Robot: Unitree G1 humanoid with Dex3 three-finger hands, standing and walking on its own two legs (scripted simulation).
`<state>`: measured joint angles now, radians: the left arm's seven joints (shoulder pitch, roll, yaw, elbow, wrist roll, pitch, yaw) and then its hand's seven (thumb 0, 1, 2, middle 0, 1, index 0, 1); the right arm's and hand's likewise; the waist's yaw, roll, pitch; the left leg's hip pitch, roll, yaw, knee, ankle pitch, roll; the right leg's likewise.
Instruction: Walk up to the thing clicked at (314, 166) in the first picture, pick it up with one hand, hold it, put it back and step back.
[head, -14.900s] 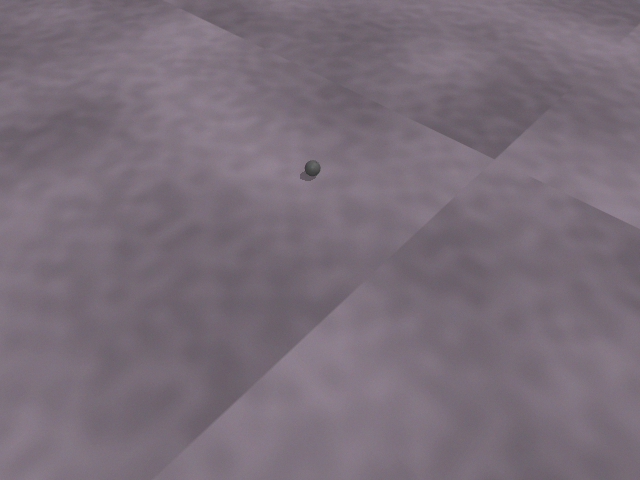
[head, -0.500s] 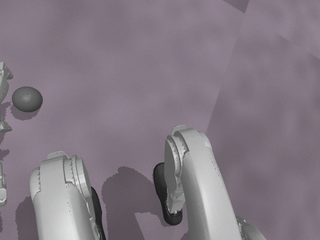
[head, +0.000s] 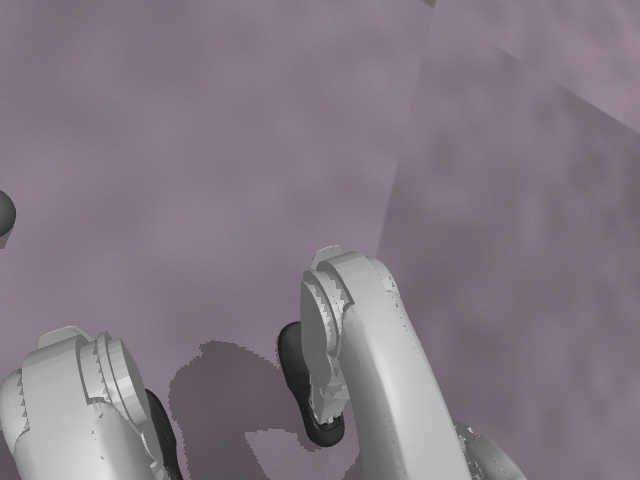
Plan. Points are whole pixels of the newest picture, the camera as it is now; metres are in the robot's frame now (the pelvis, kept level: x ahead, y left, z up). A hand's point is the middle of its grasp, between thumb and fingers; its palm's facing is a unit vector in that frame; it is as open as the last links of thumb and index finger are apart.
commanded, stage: rest palm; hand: left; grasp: from above
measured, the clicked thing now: out of the picture +0.48 +0.28 -0.27
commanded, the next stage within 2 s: close in 0.82 s
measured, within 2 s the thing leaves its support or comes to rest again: neither
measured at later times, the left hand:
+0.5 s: hand out of the picture +0.47 +0.28 -0.24, palm faces -0.43 -0.12 -0.89, open 13.9 cm
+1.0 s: hand out of the picture +0.47 +0.27 -0.25, palm faces -0.44 -0.12 -0.89, open 13.9 cm
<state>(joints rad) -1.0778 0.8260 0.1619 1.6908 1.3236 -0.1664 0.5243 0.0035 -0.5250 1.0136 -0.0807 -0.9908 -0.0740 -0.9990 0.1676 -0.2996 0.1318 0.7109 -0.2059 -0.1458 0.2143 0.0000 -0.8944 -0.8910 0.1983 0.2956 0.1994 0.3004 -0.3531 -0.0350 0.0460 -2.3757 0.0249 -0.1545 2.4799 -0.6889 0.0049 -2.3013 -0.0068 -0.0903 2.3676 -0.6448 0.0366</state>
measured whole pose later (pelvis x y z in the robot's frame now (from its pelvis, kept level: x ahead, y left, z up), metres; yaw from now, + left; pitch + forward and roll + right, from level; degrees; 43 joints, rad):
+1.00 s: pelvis +0.00 +0.01 -0.01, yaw -4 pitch +29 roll -13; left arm -1.06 0.95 0.15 1.77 1.34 -0.23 0.66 0.00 -0.51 1.07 -0.10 -1.04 -0.08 -1.06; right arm 0.13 -0.32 0.25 0.71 -0.29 -0.25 0.30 0.00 -0.90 -0.90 0.20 0.30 0.20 0.30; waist -0.39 -0.11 0.14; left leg -2.35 0.03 -0.25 2.57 -0.75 0.00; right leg -2.25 0.02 -0.16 2.39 -0.66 0.05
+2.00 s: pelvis +0.00 +0.01 -0.01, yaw -5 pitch +27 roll -14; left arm -1.08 1.01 0.13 1.78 1.29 -0.20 0.65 0.00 -0.07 0.85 -0.34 -1.04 -0.39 -0.99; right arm 0.11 -0.36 0.29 0.69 -0.28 -0.30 0.31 0.00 -0.90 -0.90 0.20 0.29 0.20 0.30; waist -0.41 -0.14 0.20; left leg -2.34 0.03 -0.26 2.56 -0.73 0.00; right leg -2.24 0.03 -0.17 2.37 -0.64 0.05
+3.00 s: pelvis +0.00 +0.01 +0.00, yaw -5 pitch +29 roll -14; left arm -1.02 0.96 0.17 1.62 1.27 -0.19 0.58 0.02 0.04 0.51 -0.64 -0.84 -0.69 -0.73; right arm 0.15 -0.36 0.24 0.68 -0.25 -0.26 0.29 0.00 -0.91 -0.90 0.20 0.30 0.20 0.30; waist -0.38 -0.11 0.13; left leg -2.35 0.03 -0.26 2.54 -0.73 -0.01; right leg -2.24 0.02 -0.17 2.35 -0.65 0.05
